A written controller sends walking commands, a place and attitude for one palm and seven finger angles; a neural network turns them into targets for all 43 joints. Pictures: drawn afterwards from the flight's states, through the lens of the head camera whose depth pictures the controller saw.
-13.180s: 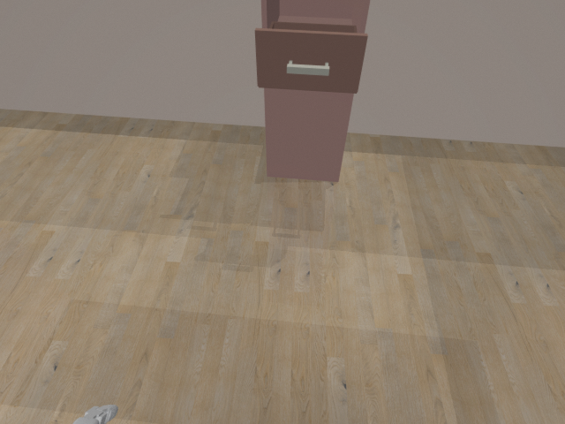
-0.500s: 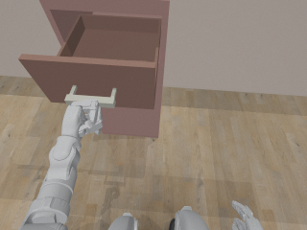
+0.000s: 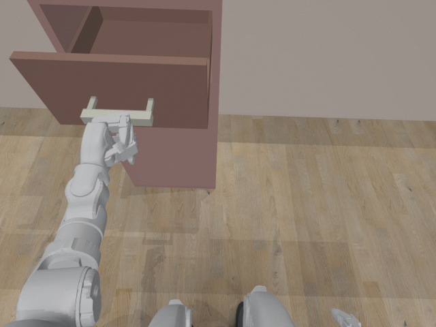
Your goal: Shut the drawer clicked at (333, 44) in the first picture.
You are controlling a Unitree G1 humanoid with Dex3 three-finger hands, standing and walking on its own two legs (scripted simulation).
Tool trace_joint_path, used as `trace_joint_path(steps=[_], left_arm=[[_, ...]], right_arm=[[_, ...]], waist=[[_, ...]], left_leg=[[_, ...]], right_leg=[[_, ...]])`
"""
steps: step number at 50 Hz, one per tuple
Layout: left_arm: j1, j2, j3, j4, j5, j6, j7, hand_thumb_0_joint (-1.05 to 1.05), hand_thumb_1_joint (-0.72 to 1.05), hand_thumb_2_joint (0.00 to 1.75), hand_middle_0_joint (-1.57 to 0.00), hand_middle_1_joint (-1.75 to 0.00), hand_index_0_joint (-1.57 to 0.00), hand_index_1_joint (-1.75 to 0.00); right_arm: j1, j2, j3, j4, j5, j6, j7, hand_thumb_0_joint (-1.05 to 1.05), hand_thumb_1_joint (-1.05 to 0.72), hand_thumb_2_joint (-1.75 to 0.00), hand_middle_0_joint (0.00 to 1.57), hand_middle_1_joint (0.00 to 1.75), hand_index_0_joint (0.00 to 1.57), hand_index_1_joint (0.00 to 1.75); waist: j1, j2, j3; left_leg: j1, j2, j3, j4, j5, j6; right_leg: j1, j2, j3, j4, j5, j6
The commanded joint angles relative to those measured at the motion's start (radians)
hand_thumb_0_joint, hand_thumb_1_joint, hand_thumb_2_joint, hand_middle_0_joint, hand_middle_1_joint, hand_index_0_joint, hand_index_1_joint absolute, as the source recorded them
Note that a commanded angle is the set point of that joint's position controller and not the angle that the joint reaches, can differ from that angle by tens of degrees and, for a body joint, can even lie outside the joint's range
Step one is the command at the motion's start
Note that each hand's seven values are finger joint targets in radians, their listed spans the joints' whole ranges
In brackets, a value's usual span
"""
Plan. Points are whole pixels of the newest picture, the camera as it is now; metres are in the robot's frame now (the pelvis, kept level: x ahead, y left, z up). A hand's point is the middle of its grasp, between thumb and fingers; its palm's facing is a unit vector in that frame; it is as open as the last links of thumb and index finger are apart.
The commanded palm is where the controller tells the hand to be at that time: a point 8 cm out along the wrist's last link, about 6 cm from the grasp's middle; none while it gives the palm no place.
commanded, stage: push the drawer shut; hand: left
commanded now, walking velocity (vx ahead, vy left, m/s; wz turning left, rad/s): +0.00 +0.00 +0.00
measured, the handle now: (120, 109) +0.51 +0.18 +0.06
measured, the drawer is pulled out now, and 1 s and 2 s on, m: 0.16 0.03 0.00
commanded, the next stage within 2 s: pull the fist back off the drawer in 1.56 s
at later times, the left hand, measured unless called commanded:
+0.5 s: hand (141, 118) +0.49 +0.14 +0.05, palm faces -0.04 -1.00 -0.04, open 3.4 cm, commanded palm +0.49 +0.19 +0.06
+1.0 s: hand (146, 93) +0.56 +0.14 +0.05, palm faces -0.04 -1.00 -0.04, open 3.4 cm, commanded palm +0.56 +0.18 +0.06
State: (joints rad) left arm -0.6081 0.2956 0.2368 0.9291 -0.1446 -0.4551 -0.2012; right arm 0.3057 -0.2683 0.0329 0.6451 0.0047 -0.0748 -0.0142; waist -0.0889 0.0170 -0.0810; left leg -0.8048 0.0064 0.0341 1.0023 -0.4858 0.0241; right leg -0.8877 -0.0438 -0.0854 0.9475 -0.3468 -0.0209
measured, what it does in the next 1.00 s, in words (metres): stands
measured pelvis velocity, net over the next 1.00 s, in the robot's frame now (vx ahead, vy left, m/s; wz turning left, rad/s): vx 0.00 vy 0.01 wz -0.02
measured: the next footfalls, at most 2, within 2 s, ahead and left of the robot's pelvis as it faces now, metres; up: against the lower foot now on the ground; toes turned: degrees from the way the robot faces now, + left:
none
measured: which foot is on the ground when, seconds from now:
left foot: down 0.00-1.00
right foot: down 0.00-1.00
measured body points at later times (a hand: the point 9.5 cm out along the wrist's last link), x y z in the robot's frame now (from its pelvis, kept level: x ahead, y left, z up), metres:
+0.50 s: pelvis -0.01 +0.00 -0.01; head +0.13 +0.00 +0.42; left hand +0.49 +0.20 +0.05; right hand +0.02 -0.27 -0.13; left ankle +0.00 +0.10 -0.67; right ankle +0.06 -0.11 -0.67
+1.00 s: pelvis +0.00 +0.01 -0.02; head +0.17 +0.01 +0.40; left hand +0.56 +0.19 +0.06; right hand -0.03 -0.26 -0.13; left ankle +0.00 +0.10 -0.67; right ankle +0.06 -0.11 -0.67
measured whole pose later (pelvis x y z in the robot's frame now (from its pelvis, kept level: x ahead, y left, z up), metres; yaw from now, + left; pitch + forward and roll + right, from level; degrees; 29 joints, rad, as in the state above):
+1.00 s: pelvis +0.00 +0.01 -0.02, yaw -1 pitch +25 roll -3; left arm -1.09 0.52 0.37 1.28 -0.02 -0.40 -0.16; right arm 0.41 -0.28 0.06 0.63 -0.06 0.01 0.02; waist -0.23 0.04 -0.08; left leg -1.03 0.03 0.01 1.10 -0.51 0.03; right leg -1.09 -0.02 -0.10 0.99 -0.35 -0.02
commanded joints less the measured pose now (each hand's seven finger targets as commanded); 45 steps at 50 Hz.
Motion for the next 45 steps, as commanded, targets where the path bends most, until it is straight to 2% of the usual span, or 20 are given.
trace_joint_path(steps=[1, 2, 5, 6, 8, 10, 12, 13, 15, 18, 22, 27, 28, 31, 35, 36, 38, 40, 43, 45], left_arm=[[-0.558, 0.194, 0.039, -0.222, -0.015, -0.086, 0.006, 0.0, 0.9, 0.9, -1.4, -1.6, -1.4, -1.6], [-0.573, 0.182, 0.03, -0.21, -0.012, -0.087, 0.006, 0.0, 0.9, 0.9, -1.4, -1.6, -1.4, -1.6], [-0.609, 0.191, 0.041, -0.139, -0.009, -0.085, 0.012, 0.0, 0.9, 0.9, -1.4, -1.6, -1.4, -1.6], [-0.646, 0.218, 0.05, -0.136, -0.007, -0.09, 0.01, 0.0, 0.9, 0.9, -1.4, -1.6, -1.4, -1.6], [-0.695, 0.216, 0.041, -0.124, 0.004, -0.094, 0.01, 0.0, 0.9, 0.9, -1.4, -1.6, -1.4, -1.6], [-0.71, 0.226, 0.048, -0.113, 0.01, -0.096, 0.011, 0.0, 0.9, 0.9, -1.4, -1.6, -1.4, -1.6], [-0.713, 0.269, 0.079, -0.084, 0.014, -0.093, 0.006, 0.0, 0.9, 0.9, -1.4, -1.6, -1.4, -1.6], [-0.74, 0.248, 0.058, -0.079, 0.012, -0.089, 0.004, 0.0, 0.9, 0.9, -1.4, -1.6, -1.4, -1.6], [-0.775, 0.258, 0.061, -0.06, 0.019, -0.086, 0.004, 0.0, 0.9, 0.9, -1.4, -1.6, -1.4, -1.6], [-0.797, 0.299, 0.089, -0.069, 0.029, -0.091, 0.008, 0.0, 0.9, 0.9, -1.4, -1.6, -1.4, -1.6], [-0.848, 0.268, 0.06, -0.004, 0.037, -0.077, 0.016, 0.0, 0.9, 0.9, -1.4, -1.6, -1.4, -1.6], [-0.907, 0.332, 0.092, 0.008, 0.063, -0.075, 0.029, 0.0, 0.9, 0.9, -1.4, -1.6, -1.4, -1.6], [-0.923, 0.339, 0.098, 0.014, 0.063, -0.071, 0.032, 0.0, 0.9, 0.9, -1.4, -1.6, -1.4, -1.6], [-0.936, 0.355, 0.104, 0.045, 0.07, -0.061, 0.029, 0.0, 0.9, 0.9, -1.4, -1.6, -1.4, -1.6], [-0.98, 0.41, 0.13, 0.072, 0.083, -0.041, 0.028, 0.0, 0.9, 0.9, -1.4, -1.6, -1.4, -1.6], [-0.988, 0.45, 0.162, 0.071, 0.086, -0.042, 0.03, 0.0, 0.9, 0.9, -1.4, -1.6, -1.4, -1.6], [-1.013, 0.451, 0.152, 0.063, 0.093, -0.039, 0.027, 0.0, 0.9, 0.9, -1.4, -1.6, -1.4, -1.6], [-1.031, 0.42, 0.13, 0.073, 0.094, -0.034, 0.027, 0.0, 0.9, 0.9, -1.4, -1.6, -1.4, -1.6], [-1.018, 0.463, 0.172, 0.073, 0.095, -0.033, 0.033, 0.0, 0.9, 0.9, -1.4, -1.6, -1.4, -1.6], [-1.044, 0.425, 0.136, 0.095, 0.103, -0.025, 0.036, 0.0, 0.9, 0.9, -1.4, -1.6, -1.4, -1.6]], right_arm=[[0.104, -0.149, -0.06, -0.082, 0.002, -0.026, -0.01, 0.0, -0.9, -0.9, 0.2, 0.3, 0.2, 0.3], [0.103, -0.147, -0.059, -0.078, 0.001, -0.024, -0.009, 0.0, -0.9, -0.9, 0.2, 0.3, 0.2, 0.3], [0.112, -0.149, -0.057, -0.067, -0.001, -0.017, -0.008, 0.0, -0.9, -0.9, 0.2, 0.3, 0.2, 0.3], [0.116, -0.152, -0.055, -0.066, 0.0, -0.016, -0.01, 0.0, -0.9, -0.9, 0.2, 0.3, 0.2, 0.3], [0.12, -0.151, -0.054, -0.061, -0.002, -0.014, -0.009, 0.0, -0.9, -0.9, 0.2, 0.3, 0.2, 0.3], [0.131, -0.155, -0.056, -0.06, -0.007, -0.012, -0.007, 0.0, -0.9, -0.9, 0.2, 0.3, 0.2, 0.3], [0.149, -0.16, -0.055, -0.06, -0.011, -0.006, -0.006, 0.0, -0.9, -0.9, 0.2, 0.3, 0.2, 0.3], [0.148, -0.159, -0.054, -0.06, -0.011, -0.005, -0.005, 0.0, -0.9, -0.9, 0.2, 0.3, 0.2, 0.3], [0.153, -0.16, -0.053, -0.054, -0.013, -0.002, -0.005, 0.0, -0.9, -0.9, 0.2, 0.3, 0.2, 0.3], [0.172, -0.166, -0.055, -0.058, -0.02, 0.004, -0.002, 0.0, -0.9, -0.9, 0.2, 0.3, 0.2, 0.3], [0.188, -0.169, -0.052, -0.046, -0.024, 0.012, 0.002, 0.0, -0.9, -0.9, 0.2, 0.3, 0.2, 0.3], [0.218, -0.179, -0.051, -0.049, -0.032, 0.023, 0.005, 0.0, -0.9, -0.9, 0.2, 0.3, 0.2, 0.3], [0.223, -0.179, -0.052, -0.046, -0.033, 0.025, 0.005, 0.0, -0.9, -0.9, 0.2, 0.3, 0.2, 0.3], [0.239, -0.179, -0.047, -0.047, -0.038, 0.032, 0.007, 0.0, -0.9, -0.9, 0.2, 0.3, 0.2, 0.3], [0.256, -0.185, -0.041, -0.048, -0.04, 0.042, 0.006, 0.0, -0.9, -0.9, 0.2, 0.3, 0.2, 0.3], [0.263, -0.189, -0.042, -0.051, -0.042, 0.045, 0.005, 0.0, -0.9, -0.9, 0.2, 0.3, 0.2, 0.3], [0.27, -0.187, -0.039, -0.05, -0.045, 0.049, 0.007, 0.0, -0.9, -0.9, 0.2, 0.3, 0.2, 0.3], [0.277, -0.186, -0.039, -0.046, -0.049, 0.053, 0.011, 0.0, -0.9, -0.9, 0.2, 0.3, 0.2, 0.3], [0.298, -0.196, -0.042, -0.049, -0.055, 0.065, 0.015, 0.0, -0.9, -0.9, 0.2, 0.3, 0.2, 0.3], [0.3, -0.192, -0.039, -0.043, -0.056, 0.07, 0.016, 0.0, -0.9, -0.9, 0.2, 0.3, 0.2, 0.3]], waist=[[-0.053, 0.017, -0.439], [-0.059, 0.052, -0.446], [-0.074, 0.006, -0.398], [-0.081, -0.007, -0.384], [-0.088, 0.047, -0.404], [-0.089, 0.054, -0.441], [-0.086, 0.046, -0.468], [-0.103, 0.041, -0.467], [-0.108, 0.062, -0.445], [-0.102, 0.091, -0.522], [-0.143, 0.056, -0.451], [-0.147, 0.094, -0.512], [-0.156, 0.077, -0.509], [-0.162, 0.094, -0.502], [-0.173, 0.095, -0.511], [-0.167, 0.107, -0.525], [-0.172, 0.151, -0.554], [-0.184, 0.163, -0.535], [-0.179, 0.144, -0.582], [-0.196, 0.161, -0.547]], left_leg=[[0.128, -0.011, -0.068, -0.151, 0.231, -0.009], [0.136, -0.012, -0.064, -0.149, 0.23, -0.01], [0.087, -0.011, -0.062, -0.143, 0.182, -0.005], [0.069, -0.011, -0.064, -0.14, 0.167, -0.001], [0.079, -0.013, -0.064, -0.137, 0.163, -0.002], [0.091, -0.013, -0.066, -0.128, 0.174, -0.002], [0.087, -0.014, -0.071, -0.119, 0.201, -0.002], [0.076, -0.014, -0.068, -0.113, 0.186, 0.001], [0.063, -0.012, -0.07, -0.112, 0.172, 0.0], [0.101, -0.011, -0.078, -0.099, 0.227, -0.002], [0.056, -0.006, -0.082, -0.09, 0.191, 0.003], [0.063, -0.008, -0.087, -0.079, 0.194, 0.006], [0.048, -0.007, -0.085, -0.072, 0.193, 0.009], [0.032, -0.007, -0.083, -0.065, 0.203, 0.011], [-0.008, -0.005, -0.081, -0.055, 0.187, 0.015], [-0.003, -0.006, -0.08, -0.049, 0.202, 0.015], [0.022, -0.003, -0.085, -0.046, 0.236, 0.011], [0.042, 0.002, -0.092, -0.046, 0.252, 0.008], [0.069, 0.007, -0.101, -0.041, 0.302, 0.005], [0.07, 0.01, -0.106, -0.04, 0.296, 0.004]], right_leg=[[0.293, 0.043, 0.068, -0.09, 0.15, -0.004], [0.283, 0.042, 0.071, -0.092, 0.148, -0.002], [0.265, 0.044, 0.074, -0.102, 0.11, 0.002], [0.26, 0.045, 0.077, -0.1, 0.099, 0.001], [0.242, 0.044, 0.079, -0.094, 0.094, 0.0], [0.239, 0.045, 0.078, -0.088, 0.099, 0.0], [0.248, 0.049, 0.078, -0.076, 0.123, 0.0], [0.239, 0.048, 0.081, -0.081, 0.114, 0.003], [0.218, 0.048, 0.08, -0.08, 0.096, 0.002], [0.217, 0.05, 0.075, -0.063, 0.129, 0.0], [0.169, 0.054, 0.073, -0.071, 0.099, 0.005], [0.163, 0.057, 0.076, -0.064, 0.089, 0.003], [0.168, 0.056, 0.078, -0.066, 0.093, 0.006], [0.168, 0.06, 0.08, -0.064, 0.105, 0.003], [0.178, 0.061, 0.087, -0.066, 0.092, 0.005], [0.184, 0.062, 0.087, -0.063, 0.106, 0.003], [0.175, 0.062, 0.083, -0.056, 0.129, 0.002], [0.141, 0.063, 0.073, -0.056, 0.13, 0.002], [0.152, 0.067, 0.066, -0.048, 0.166, 0.002], [0.112, 0.066, 0.061, -0.05, 0.152, 0.002]])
